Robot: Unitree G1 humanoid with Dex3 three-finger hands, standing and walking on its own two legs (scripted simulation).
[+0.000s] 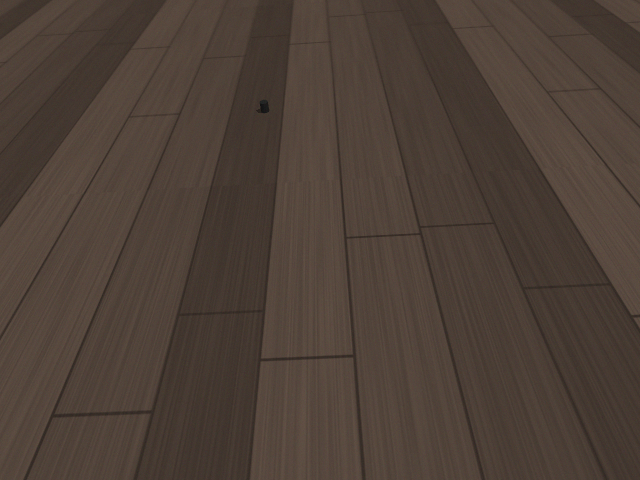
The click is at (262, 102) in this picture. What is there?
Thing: low tin
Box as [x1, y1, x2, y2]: [260, 100, 268, 112]
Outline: 261,100 261,111 267,112 267,101
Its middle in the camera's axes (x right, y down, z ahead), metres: -0.37 -0.81 +2.39
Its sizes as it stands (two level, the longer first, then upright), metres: 0.050 0.050 0.062
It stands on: the floor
